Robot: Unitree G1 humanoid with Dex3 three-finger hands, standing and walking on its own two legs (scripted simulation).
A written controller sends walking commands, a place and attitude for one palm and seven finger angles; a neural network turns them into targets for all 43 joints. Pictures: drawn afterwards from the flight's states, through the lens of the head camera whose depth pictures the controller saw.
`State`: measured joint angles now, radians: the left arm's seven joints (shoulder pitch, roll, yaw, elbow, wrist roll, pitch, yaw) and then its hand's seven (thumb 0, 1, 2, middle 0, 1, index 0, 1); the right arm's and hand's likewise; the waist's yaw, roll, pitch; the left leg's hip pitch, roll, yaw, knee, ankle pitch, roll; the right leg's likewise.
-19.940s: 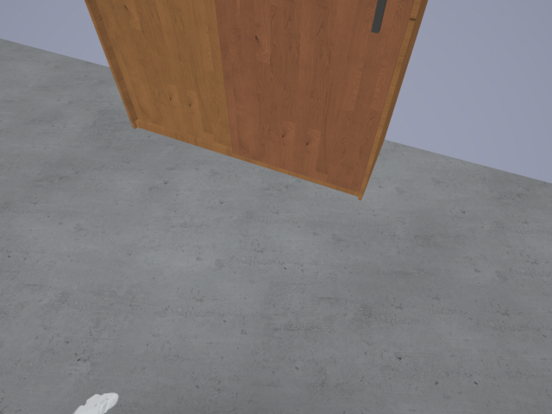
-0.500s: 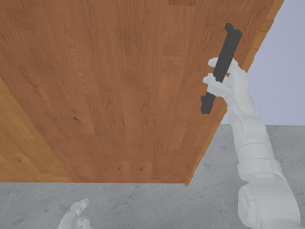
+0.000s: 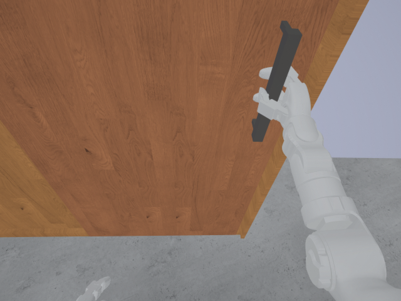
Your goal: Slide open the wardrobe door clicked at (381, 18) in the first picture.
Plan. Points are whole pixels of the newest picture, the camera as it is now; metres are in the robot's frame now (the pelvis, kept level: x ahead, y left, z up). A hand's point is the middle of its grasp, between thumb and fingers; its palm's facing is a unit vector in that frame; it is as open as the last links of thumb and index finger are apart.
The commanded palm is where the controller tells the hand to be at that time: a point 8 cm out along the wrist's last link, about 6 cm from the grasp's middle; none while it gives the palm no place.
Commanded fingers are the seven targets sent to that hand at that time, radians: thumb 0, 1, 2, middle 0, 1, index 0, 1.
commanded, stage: step sideways, sliding the door along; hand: right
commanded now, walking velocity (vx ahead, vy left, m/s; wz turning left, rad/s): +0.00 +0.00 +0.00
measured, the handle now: (269, 89) +0.50 -0.12 +0.18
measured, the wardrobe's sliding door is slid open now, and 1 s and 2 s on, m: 0.03 0.12 0.49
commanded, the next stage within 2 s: none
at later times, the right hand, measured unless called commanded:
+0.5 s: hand (242, 103) +0.45 -0.06 +0.17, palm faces +0.11 +0.98 -0.14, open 6.1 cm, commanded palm +0.43 -0.07 +0.19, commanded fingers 0.00 -0.90 -0.90 0.45 1.40 0.45 1.40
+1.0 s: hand (212, 100) +0.46 +0.00 +0.17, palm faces +0.39 +0.91 -0.11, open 6.6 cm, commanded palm +0.42 +0.03 +0.18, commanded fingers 0.00 -0.90 -0.90 0.45 1.40 0.45 1.40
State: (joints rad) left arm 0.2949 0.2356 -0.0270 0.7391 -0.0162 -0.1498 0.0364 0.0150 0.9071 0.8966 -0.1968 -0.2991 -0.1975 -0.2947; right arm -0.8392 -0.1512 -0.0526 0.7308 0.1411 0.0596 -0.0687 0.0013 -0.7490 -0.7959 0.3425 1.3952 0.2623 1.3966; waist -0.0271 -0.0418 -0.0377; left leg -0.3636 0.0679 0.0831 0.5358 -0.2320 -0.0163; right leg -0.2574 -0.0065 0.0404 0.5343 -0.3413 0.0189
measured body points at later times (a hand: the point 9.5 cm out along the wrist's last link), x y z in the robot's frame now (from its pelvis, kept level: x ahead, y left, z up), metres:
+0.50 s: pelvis +0.00 +0.07 +0.00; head +0.07 +0.09 +0.44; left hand +0.13 +0.31 -0.14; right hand +0.44 -0.11 +0.18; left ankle +0.02 +0.13 -0.73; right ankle -0.02 -0.06 -0.68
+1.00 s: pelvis +0.05 +0.23 -0.01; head +0.15 +0.25 +0.43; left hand +0.25 +0.43 -0.14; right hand +0.43 -0.04 +0.18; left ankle +0.06 +0.35 -0.73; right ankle +0.01 +0.03 -0.70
